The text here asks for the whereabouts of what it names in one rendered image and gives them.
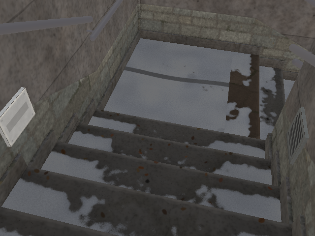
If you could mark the stairs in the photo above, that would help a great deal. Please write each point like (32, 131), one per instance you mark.
(273, 93)
(125, 175)

